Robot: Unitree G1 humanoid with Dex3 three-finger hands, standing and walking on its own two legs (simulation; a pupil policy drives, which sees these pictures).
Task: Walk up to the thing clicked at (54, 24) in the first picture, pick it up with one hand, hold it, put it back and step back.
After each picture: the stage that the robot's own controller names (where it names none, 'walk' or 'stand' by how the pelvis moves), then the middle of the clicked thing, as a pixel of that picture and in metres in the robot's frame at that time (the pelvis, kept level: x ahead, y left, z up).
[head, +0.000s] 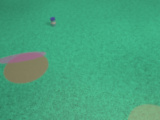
stand; (53, 22) +1.75 +0.47 -0.72
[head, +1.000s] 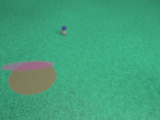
walk; (64, 31) +1.64 +0.26 -0.71
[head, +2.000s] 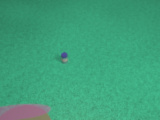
walk; (64, 58) +1.08 +0.21 -0.71
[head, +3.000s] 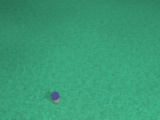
walk; (55, 98) +0.64 +0.25 -0.71
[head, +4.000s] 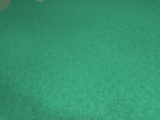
walk; out of the picture +0.39 +0.26 -0.70
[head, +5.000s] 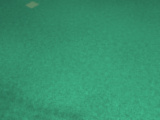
stand; out of the picture +0.29 +0.22 -0.72
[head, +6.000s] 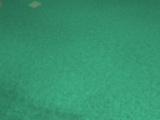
stand; out of the picture +0.30 +0.22 -0.72
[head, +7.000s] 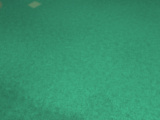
stand; out of the picture +0.30 +0.23 -0.73
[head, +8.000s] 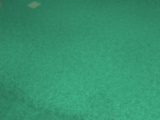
stand; out of the picture +0.29 +0.23 -0.73
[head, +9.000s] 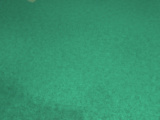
go down; out of the picture +0.29 +0.23 -0.72
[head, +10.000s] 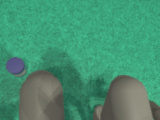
go down; (17, 68) +0.37 +0.28 -0.29
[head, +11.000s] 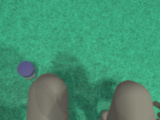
approach; (28, 71) +0.36 +0.28 -0.30
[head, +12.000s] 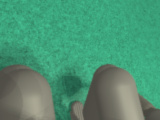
close in; out of the picture +0.32 +0.31 -0.21
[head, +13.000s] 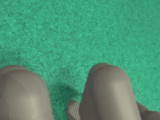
close; out of the picture +0.33 +0.31 -0.21
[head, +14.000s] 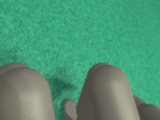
lift; out of the picture +0.32 +0.32 -0.21
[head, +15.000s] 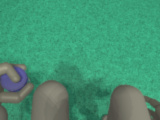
lift; (18, 83) +0.30 +0.25 -0.05
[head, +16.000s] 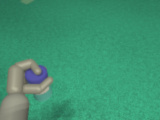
hold; (39, 83) +0.33 +0.18 +0.05
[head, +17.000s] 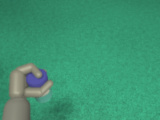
hold; (40, 86) +0.33 +0.18 +0.00
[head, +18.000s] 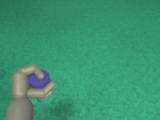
hold; (42, 87) +0.33 +0.18 +0.00
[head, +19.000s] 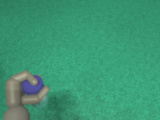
crouch; (36, 92) +0.32 +0.19 -0.05
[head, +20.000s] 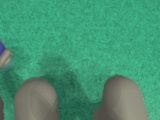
lower; out of the picture +0.41 +0.29 -0.11
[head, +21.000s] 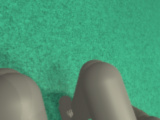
lower; out of the picture +0.37 +0.33 -0.22
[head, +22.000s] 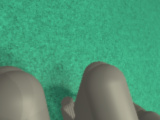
lower; out of the picture +0.35 +0.33 -0.21
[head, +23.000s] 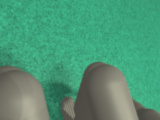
lower; out of the picture +0.35 +0.34 -0.21
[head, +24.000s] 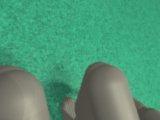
lower; out of the picture +0.34 +0.34 -0.21
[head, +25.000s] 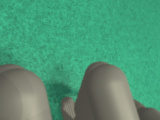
open; out of the picture +0.33 +0.32 -0.21
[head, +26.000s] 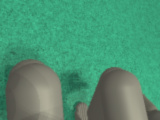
stand; out of the picture +0.33 +0.30 -0.22
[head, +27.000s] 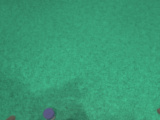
stand; (49, 115) +0.34 +0.24 -0.57
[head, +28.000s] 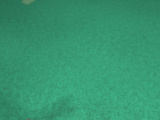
stand; out of the picture +0.33 +0.23 -0.66
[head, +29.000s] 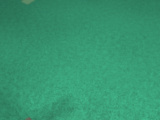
stand; out of the picture +0.32 +0.23 -0.66
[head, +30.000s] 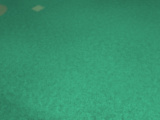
stand; out of the picture +0.35 +0.22 -0.72
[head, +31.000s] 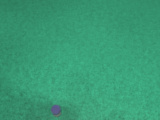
walk; (56, 111) +0.39 +0.19 -0.70
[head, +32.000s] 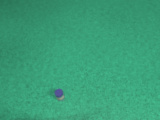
walk; (59, 95) +0.56 +0.27 -0.69
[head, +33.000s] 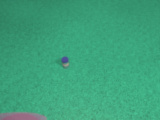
stand; (65, 62) +0.92 +0.25 -0.70
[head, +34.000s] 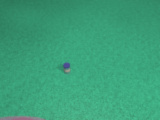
stand; (67, 68) +0.95 +0.23 -0.72
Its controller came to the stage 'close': yes
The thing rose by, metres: 0.71
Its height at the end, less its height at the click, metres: +0.00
